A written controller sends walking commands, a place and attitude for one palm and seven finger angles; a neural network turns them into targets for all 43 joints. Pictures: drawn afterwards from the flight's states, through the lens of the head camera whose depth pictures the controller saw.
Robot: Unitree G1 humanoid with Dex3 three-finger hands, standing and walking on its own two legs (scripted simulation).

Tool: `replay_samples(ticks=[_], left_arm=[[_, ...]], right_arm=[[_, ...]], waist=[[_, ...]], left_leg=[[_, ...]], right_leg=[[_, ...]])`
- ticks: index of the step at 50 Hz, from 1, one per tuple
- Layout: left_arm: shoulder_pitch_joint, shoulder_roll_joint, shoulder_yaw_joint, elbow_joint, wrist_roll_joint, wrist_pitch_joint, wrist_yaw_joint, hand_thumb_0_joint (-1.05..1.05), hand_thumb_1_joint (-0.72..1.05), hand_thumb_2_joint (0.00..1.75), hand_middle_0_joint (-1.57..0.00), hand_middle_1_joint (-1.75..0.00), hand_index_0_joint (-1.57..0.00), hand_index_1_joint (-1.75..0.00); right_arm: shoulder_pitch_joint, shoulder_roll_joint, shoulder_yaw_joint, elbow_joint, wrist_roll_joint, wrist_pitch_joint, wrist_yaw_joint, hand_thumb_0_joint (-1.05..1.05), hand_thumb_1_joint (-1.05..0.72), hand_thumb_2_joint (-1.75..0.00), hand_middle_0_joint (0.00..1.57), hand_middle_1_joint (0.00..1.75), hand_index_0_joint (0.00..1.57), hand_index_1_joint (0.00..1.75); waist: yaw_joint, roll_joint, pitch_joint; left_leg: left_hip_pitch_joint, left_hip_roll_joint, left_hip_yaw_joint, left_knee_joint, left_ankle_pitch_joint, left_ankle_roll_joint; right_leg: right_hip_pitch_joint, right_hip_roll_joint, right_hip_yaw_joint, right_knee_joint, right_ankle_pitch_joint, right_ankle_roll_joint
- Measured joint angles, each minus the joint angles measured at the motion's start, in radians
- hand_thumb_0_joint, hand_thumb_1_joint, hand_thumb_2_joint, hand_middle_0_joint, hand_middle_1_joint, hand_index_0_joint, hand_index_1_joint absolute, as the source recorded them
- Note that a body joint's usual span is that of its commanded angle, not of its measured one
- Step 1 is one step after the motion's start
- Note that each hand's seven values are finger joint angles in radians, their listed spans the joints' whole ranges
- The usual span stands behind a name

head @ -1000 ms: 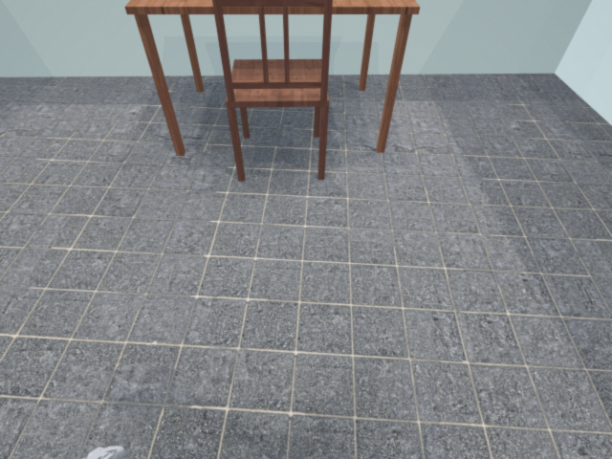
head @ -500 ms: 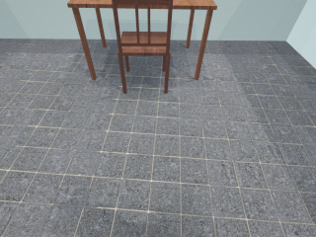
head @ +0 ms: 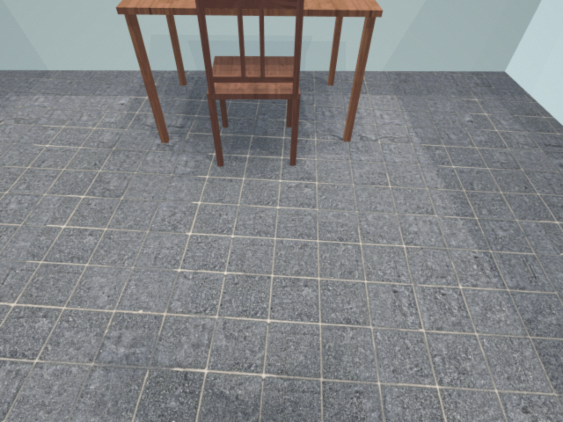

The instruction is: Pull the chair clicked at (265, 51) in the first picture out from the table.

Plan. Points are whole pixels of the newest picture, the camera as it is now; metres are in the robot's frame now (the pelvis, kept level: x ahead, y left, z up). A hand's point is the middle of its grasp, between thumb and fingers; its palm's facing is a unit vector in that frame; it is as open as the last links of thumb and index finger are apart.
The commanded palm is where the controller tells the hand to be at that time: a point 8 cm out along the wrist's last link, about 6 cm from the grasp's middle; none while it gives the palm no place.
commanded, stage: look at it before walking up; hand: left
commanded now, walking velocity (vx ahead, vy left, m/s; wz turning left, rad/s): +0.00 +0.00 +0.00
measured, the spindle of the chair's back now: (241, 44) +1.54 +0.26 -0.11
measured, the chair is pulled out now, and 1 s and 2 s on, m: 0.00 0.00 0.00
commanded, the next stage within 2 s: walk to a spot facing it in 0.44 s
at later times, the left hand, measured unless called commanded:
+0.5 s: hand out of the picture +0.07 +0.24 -0.16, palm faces -0.03 -0.95 -0.32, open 7.4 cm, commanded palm none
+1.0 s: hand out of the picture +0.08 +0.19 -0.19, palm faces -0.04 -0.99 -0.13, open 7.4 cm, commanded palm none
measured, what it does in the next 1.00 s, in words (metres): walks ahead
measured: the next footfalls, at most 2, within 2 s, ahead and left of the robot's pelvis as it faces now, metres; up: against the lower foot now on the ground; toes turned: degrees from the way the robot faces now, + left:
right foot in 1.20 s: +0.32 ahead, -0.14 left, +0.00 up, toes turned -12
left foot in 1.56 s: +0.45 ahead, +0.09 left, +0.00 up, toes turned +10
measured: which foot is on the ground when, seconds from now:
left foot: down 0.00-1.00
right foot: down 0.00-0.84, up 0.86-1.00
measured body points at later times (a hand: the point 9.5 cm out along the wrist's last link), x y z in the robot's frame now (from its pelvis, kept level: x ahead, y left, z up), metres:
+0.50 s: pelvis +0.01 +0.00 +0.00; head +0.01 +0.00 +0.45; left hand +0.08 +0.29 -0.13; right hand +0.09 -0.29 -0.13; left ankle +0.01 +0.13 -0.74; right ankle +0.01 -0.12 -0.74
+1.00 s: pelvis +0.10 +0.02 -0.01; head +0.11 +0.04 +0.44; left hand +0.09 +0.25 -0.18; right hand +0.01 -0.19 -0.15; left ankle +0.01 +0.13 -0.74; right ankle +0.08 -0.10 -0.68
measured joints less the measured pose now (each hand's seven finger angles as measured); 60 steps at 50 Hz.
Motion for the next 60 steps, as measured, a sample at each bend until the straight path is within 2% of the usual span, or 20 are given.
replay_samples(ticks=[29, 34, 37, 40, 42, 44, 47, 49, 52, 55, 57, 59, 60], left_arm=[[0.005, 0.001, 0.0, 0.007, 0.0, -0.003, 0.005, 0.01, 0.9, 0.9, -0.2, -0.3, -0.2, -0.3], [0.053, -0.03, 0.003, 0.005, 0.007, 0.01, 0.005, 0.01, 0.91, 0.9, -0.2, -0.3, -0.2, -0.3], [0.106, -0.061, 0.008, -0.003, 0.009, 0.01, -0.005, 0.01, 0.91, 0.9, -0.2, -0.29, -0.2, -0.3], [0.165, -0.096, 0.016, -0.001, 0.007, 0.001, -0.008, 0.01, 0.91, 0.9, -0.2, -0.29, -0.2, -0.3], [0.203, -0.113, 0.022, 0.011, 0.007, 0.001, -0.009, 0.01, 0.91, 0.9, -0.2, -0.3, -0.2, -0.3], [0.234, -0.128, 0.026, 0.028, 0.008, 0.01, -0.01, 0.01, 0.91, 0.9, -0.2, -0.3, -0.2, -0.3], [0.232, -0.145, 0.029, 0.045, 0.011, 0.017, -0.012, 0.01, 0.91, 0.9, -0.2, -0.3, -0.2, -0.3], [0.207, -0.15, 0.036, 0.037, 0.011, 0.015, -0.017, 0.01, 0.91, 0.9, -0.2, -0.29, -0.2, -0.3], [0.148, -0.157, 0.044, 0.003, 0.011, 0.011, -0.027, 0.01, 0.91, 0.9, -0.2, -0.29, -0.2, -0.3], [0.084, -0.145, 0.057, -0.027, 0.011, 0.006, -0.023, 0.02, 0.93, 0.9, -0.2, -0.3, -0.2, -0.3], [0.047, -0.136, 0.063, -0.047, 0.009, -0.003, -0.025, 0.02, 0.94, 0.9, -0.2, -0.29, -0.2, -0.3], [0.019, -0.126, 0.068, -0.071, 0.01, -0.025, -0.026, 0.02, 0.93, 0.9, -0.2, -0.29, -0.2, -0.3], [0.011, -0.118, 0.07, -0.083, 0.014, -0.044, -0.024, 0.02, 0.93, 0.9, -0.2, -0.29, -0.2, -0.3]], right_arm=[[-0.018, -0.001, 0.002, 0.004, 0.002, -0.001, -0.003, 0.01, -0.9, -0.9, 0.2, 0.3, 0.21, 0.3], [0.023, 0.031, 0.002, 0.004, -0.01, 0.013, -0.002, 0.01, -0.9, -0.9, 0.2, 0.3, 0.21, 0.3], [0.074, 0.059, 0.001, -0.001, -0.013, 0.015, 0.003, 0.01, -0.91, -0.9, 0.2, 0.3, 0.2, 0.3], [0.127, 0.088, -0.003, 0.001, -0.012, 0.008, 0.004, 0.01, -0.91, -0.9, 0.2, 0.3, 0.2, 0.3], [0.156, 0.112, -0.006, 0.007, -0.01, -0.003, 0.004, 0.01, -0.91, -0.9, 0.2, 0.3, 0.2, 0.3], [0.186, 0.137, -0.011, 0.007, -0.014, -0.026, 0.001, 0.01, -0.91, -0.9, 0.2, 0.3, 0.21, 0.3], [0.247, 0.174, -0.014, 0.007, -0.013, -0.058, -0.015, 0.01, -0.91, -0.9, 0.2, 0.3, 0.21, 0.3], [0.292, 0.196, -0.013, 0.022, -0.013, -0.065, -0.021, 0.0, -0.91, -0.9, 0.2, 0.3, 0.21, 0.3], [0.348, 0.218, -0.014, 0.058, -0.013, -0.065, -0.027, 0.0, -0.91, -0.9, 0.2, 0.3, 0.21, 0.3], [0.383, 0.228, -0.017, 0.091, -0.016, -0.06, -0.028, 0.01, -0.9, -0.9, 0.2, 0.3, 0.21, 0.3], [0.399, 0.228, -0.021, 0.108, -0.016, -0.056, -0.027, 0.01, -0.9, -0.9, 0.2, 0.3, 0.21, 0.3], [0.415, 0.227, -0.025, 0.122, -0.012, -0.051, -0.025, 0.01, -0.9, -0.9, 0.2, 0.3, 0.21, 0.3], [0.421, 0.23, -0.027, 0.127, -0.007, -0.046, -0.021, 0.01, -0.9, -0.9, 0.2, 0.3, 0.21, 0.3]], waist=[[0.003, -0.001, 0.002], [0.007, 0.001, -0.035], [0.009, 0.004, -0.051], [0.008, 0.008, -0.054], [0.009, -0.013, -0.051], [0.007, -0.033, -0.047], [-0.017, -0.035, -0.026], [-0.027, -0.033, -0.011], [-0.031, -0.02, 0.011], [-0.04, -0.004, 0.038], [-0.048, 0.008, 0.053], [-0.047, 0.019, 0.062], [-0.043, 0.011, 0.062]], left_leg=[[0.026, 0.002, 0.006, -0.023, -0.003, 0.0], [0.005, 0.007, 0.013, 0.046, -0.072, 0.003], [-0.023, 0.014, 0.012, 0.125, -0.158, 0.015], [-0.039, 0.031, 0.023, 0.182, -0.175, 0.026], [-0.021, 0.023, 0.043, 0.186, -0.17, 0.02], [0.004, 0.011, 0.07, 0.179, -0.202, 0.024], [0.062, 0.01, 0.086, 0.119, -0.201, 0.031], [0.106, 0.011, 0.085, 0.06, -0.187, 0.032], [0.169, 0.015, 0.086, -0.023, -0.171, 0.023], [0.224, 0.025, 0.091, -0.068, -0.182, 0.007], [0.255, 0.037, 0.096, -0.065, -0.211, -0.008], [0.256, 0.056, 0.095, 0.014, -0.273, -0.018], [0.216, 0.062, 0.096, 0.132, -0.31, -0.01]], right_leg=[[0.024, 0.002, 0.006, -0.024, 0.0, 0.001], [0.008, 0.007, 0.012, 0.025, -0.042, -0.002], [-0.001, 0.013, 0.01, 0.06, -0.077, -0.007], [0.002, 0.019, 0.002, 0.091, -0.113, -0.002], [0.002, 0.006, 0.013, 0.127, -0.148, 0.003], [-0.044, -0.007, 0.015, 0.255, -0.208, -0.017], [-0.171, -0.014, -0.024, 0.534, -0.25, -0.024], [-0.246, -0.033, -0.054, 0.608, -0.224, -0.018], [-0.327, -0.068, -0.084, 0.561, -0.147, -0.009], [-0.349, -0.085, -0.106, 0.399, -0.083, -0.013], [-0.336, -0.078, -0.119, 0.307, -0.055, -0.026], [-0.287, -0.059, -0.135, 0.22, -0.019, -0.043], [-0.267, -0.063, -0.138, 0.198, 0.026, -0.049]])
